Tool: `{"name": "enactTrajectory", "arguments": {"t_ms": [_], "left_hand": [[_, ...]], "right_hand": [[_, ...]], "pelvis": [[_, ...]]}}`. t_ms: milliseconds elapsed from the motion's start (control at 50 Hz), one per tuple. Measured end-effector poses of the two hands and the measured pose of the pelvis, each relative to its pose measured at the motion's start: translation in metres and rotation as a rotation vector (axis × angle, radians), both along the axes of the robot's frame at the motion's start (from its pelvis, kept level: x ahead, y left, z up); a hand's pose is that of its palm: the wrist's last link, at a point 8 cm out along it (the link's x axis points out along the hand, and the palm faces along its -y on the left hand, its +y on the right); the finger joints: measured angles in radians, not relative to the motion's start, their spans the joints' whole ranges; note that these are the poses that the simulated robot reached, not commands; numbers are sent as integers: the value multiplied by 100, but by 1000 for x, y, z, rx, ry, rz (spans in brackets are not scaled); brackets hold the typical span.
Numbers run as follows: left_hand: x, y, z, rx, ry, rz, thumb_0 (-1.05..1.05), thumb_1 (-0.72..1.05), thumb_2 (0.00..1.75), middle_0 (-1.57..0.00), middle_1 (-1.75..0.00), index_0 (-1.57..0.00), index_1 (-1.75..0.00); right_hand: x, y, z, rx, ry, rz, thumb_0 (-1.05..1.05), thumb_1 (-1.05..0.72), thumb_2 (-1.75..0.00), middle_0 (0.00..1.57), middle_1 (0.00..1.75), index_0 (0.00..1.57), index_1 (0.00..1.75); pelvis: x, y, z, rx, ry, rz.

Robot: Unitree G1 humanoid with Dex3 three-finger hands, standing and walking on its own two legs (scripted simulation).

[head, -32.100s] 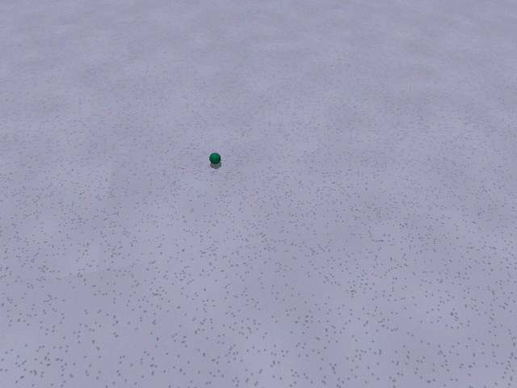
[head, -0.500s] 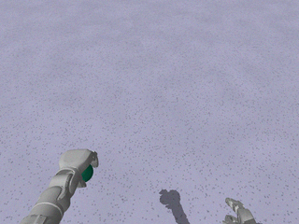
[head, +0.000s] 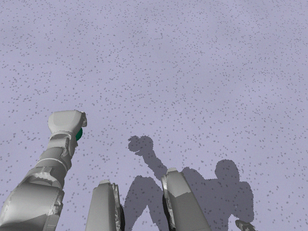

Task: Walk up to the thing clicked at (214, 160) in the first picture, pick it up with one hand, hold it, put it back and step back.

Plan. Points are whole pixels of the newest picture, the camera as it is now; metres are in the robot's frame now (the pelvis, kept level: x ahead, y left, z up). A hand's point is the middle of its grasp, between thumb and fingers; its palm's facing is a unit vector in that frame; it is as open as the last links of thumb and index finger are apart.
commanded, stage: crouch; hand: left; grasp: from above
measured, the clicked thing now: (71, 132) +0.44 +0.20 -0.16
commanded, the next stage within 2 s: lower in 1.20 s
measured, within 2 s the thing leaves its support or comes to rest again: neither
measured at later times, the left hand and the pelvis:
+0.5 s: hand (89, 138) +0.45 +0.17 -0.30, palm faces -0.43 -0.01 -0.90, open 8.2 cm; pelvis -0.01 -0.01 -0.14, yaw +0 degrees
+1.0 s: hand (95, 140) +0.46 +0.16 -0.37, palm faces -0.45 -0.01 -0.89, open 8.1 cm; pelvis -0.02 -0.01 -0.20, yaw -2 degrees
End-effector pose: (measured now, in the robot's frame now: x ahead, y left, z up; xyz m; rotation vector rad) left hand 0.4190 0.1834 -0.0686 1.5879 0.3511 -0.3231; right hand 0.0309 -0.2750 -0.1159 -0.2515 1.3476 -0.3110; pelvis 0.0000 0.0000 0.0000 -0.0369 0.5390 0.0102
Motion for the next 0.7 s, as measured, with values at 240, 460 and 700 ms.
{"name": "enactTrajectory", "arguments": {"t_ms": [240, 460, 700], "left_hand": [[7, -8, -108, -40, 69, -4, 1, 17, 44, -72, -51, -88, -55], [33, -14, -167, -51, 17, -7, 1, 13, 52, -71, -52, -85, -60], [44, -11, -209, -48, 58, 23, 1, 13, 54, -70, -52, -84, -62]], "right_hand": [[-16, 6, -85, 34, 42, 39, 0, -90, -89, 20, 30, 20, 30], [-2, -11, -124, 10, 53, 112, 0, -90, -89, 20, 30, 20, 30], [-9, -10, -156, 45, 92, 113, 0, -91, -90, 20, 30, 20, 30]], "pelvis": [[-15, -6, -83, -7, 95, 9], [-14, -13, -131, -19, 134, 9], [-13, -13, -163, -26, 138, -3]]}}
